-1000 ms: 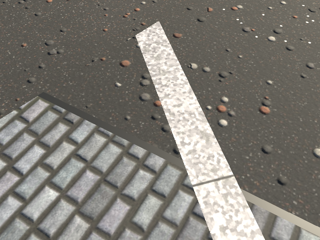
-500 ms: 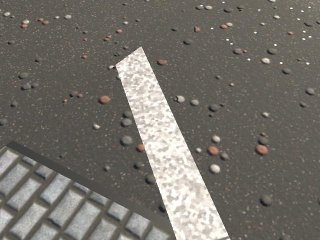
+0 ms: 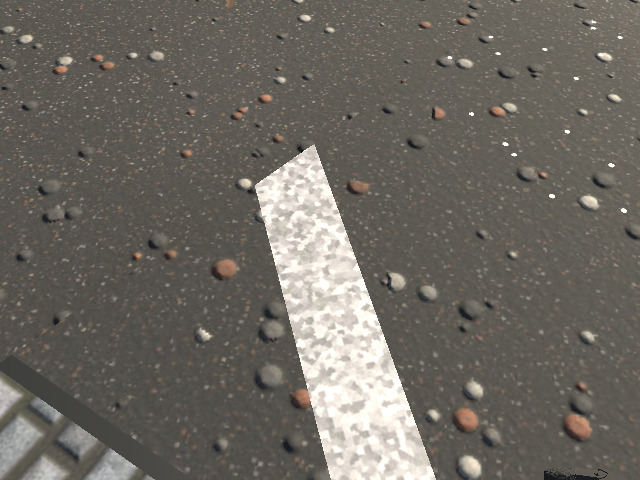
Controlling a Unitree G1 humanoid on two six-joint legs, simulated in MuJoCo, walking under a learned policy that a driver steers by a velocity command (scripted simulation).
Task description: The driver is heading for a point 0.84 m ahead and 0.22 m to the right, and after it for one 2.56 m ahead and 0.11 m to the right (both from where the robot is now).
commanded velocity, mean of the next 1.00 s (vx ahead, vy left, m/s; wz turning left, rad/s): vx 0.50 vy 0.00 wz -0.42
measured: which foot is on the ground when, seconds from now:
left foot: down 0.00-0.54, up 0.56-1.00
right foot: up 0.00-0.52, down 0.54-1.00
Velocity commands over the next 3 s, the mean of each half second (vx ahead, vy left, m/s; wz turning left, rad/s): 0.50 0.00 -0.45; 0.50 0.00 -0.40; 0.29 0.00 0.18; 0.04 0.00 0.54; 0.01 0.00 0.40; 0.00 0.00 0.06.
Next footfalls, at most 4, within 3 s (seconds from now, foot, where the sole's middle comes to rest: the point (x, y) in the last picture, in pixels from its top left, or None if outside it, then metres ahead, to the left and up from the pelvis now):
0.54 right None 0.42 -0.17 -0.76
1.04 left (390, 336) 0.78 -0.10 -0.76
1.50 right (500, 321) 0.84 -0.36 -0.76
1.90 left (378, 321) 0.82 -0.07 -0.76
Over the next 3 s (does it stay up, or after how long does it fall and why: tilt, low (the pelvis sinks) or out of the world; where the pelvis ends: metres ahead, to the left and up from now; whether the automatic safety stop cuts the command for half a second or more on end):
stays up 0.80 -0.20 0.01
